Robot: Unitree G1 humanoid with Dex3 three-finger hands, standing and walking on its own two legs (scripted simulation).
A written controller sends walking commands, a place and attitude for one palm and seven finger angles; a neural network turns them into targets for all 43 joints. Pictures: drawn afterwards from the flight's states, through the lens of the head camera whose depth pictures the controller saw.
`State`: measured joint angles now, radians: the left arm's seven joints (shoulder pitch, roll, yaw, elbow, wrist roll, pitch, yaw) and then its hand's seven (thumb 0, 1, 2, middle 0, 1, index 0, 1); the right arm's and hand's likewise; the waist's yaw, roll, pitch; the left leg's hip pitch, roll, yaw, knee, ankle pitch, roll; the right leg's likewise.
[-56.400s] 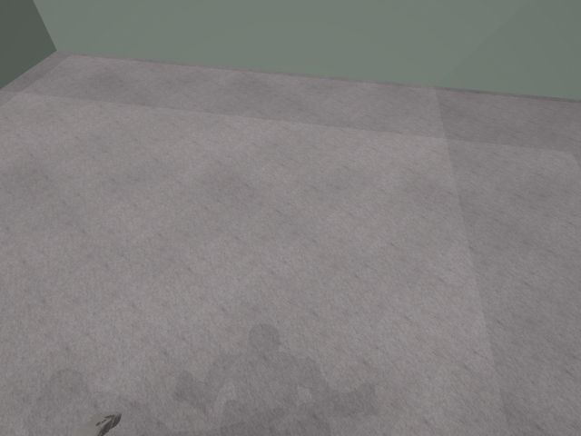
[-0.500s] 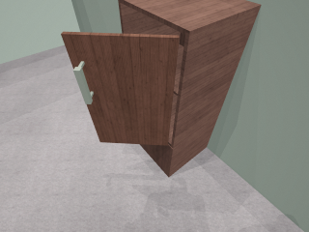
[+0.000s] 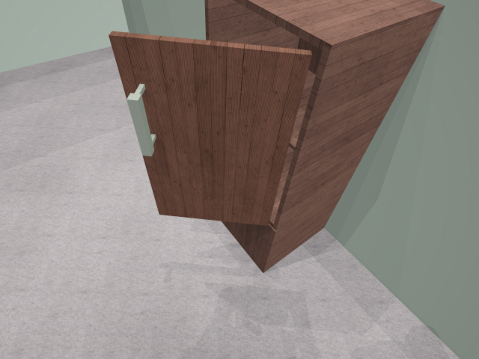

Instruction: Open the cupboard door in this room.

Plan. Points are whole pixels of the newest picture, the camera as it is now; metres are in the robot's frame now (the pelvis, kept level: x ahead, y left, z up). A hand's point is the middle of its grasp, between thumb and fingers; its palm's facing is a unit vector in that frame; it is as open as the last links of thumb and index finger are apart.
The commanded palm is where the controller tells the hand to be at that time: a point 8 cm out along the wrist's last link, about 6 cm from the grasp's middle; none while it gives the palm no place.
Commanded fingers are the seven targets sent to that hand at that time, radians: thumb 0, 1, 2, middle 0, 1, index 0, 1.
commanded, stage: come to a stop and stand still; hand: left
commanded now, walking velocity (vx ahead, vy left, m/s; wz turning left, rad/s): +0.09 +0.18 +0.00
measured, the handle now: (144, 121) +0.55 +0.26 +0.06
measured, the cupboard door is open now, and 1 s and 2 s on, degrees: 48 48 48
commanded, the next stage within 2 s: look again from close up in 1.04 s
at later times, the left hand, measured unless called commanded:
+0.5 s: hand out of the picture +0.14 +0.17 -0.15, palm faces +0.04 -0.97 -0.25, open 7.4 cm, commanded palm none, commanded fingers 0.00 0.90 0.90 -0.20 -0.30 -0.20 -0.30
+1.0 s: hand out of the picture +0.00 +0.19 -0.17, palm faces +0.10 -0.98 -0.18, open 7.4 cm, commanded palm none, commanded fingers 0.00 0.90 0.90 -0.20 -0.30 -0.20 -0.30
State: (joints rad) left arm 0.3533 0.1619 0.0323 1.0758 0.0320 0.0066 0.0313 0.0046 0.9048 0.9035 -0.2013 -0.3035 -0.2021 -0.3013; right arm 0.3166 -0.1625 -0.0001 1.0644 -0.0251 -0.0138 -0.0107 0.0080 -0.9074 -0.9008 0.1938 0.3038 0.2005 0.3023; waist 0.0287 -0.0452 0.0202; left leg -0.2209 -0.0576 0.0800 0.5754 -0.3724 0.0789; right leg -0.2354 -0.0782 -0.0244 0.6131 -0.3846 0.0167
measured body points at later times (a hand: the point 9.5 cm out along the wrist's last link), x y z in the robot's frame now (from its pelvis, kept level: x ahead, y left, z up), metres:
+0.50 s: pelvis +0.05 -0.01 +0.01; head +0.09 -0.02 +0.45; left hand +0.14 +0.22 -0.13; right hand +0.06 -0.23 -0.16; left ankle -0.03 +0.09 -0.69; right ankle +0.07 -0.08 -0.73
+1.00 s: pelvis +0.03 +0.02 +0.01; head +0.02 +0.03 +0.46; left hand +0.00 +0.24 -0.15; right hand +0.06 -0.21 -0.14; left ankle +0.01 +0.13 -0.73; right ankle +0.07 -0.08 -0.73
